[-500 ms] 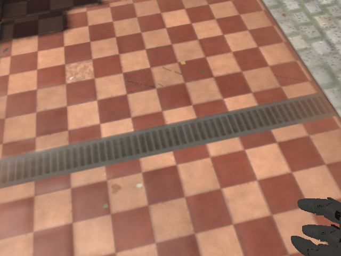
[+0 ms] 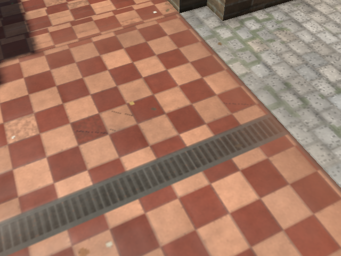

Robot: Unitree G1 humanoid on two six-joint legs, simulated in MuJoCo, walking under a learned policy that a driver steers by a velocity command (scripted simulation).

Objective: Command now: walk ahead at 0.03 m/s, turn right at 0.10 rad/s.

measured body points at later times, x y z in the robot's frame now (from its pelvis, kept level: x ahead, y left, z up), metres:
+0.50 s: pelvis +0.04 -0.02 +0.00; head +0.05 -0.02 +0.45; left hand +0.13 +0.23 -0.13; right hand +0.16 -0.28 -0.12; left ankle +0.07 +0.11 -0.73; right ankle -0.01 -0.13 -0.73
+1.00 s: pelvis +0.04 -0.02 +0.01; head +0.05 -0.03 +0.45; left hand +0.07 +0.22 -0.14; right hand +0.11 -0.28 -0.14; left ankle +0.07 +0.11 -0.73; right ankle -0.01 -0.13 -0.73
